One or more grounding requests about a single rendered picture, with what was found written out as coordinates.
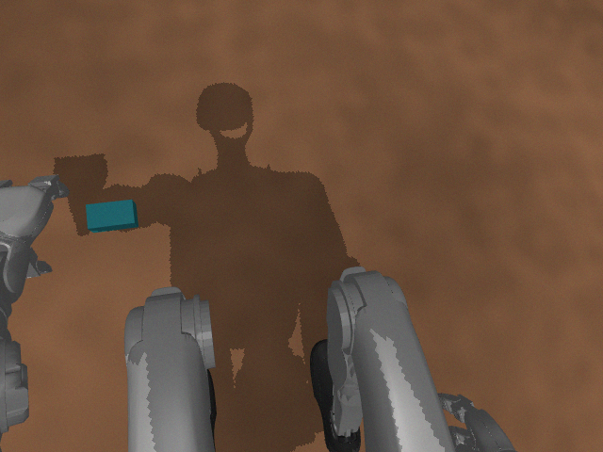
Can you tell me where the right robot foot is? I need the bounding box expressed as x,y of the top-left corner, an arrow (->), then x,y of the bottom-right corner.
310,339 -> 361,452

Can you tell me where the left robot arm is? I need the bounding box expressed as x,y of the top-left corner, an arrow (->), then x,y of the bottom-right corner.
0,236 -> 31,452

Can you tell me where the right robot hand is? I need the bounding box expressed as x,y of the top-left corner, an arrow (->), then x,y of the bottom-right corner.
438,393 -> 515,452

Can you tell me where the left robot hand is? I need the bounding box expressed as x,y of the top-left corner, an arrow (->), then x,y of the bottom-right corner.
0,175 -> 70,278

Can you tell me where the small box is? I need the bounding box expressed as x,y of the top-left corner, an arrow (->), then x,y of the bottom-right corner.
86,200 -> 139,233

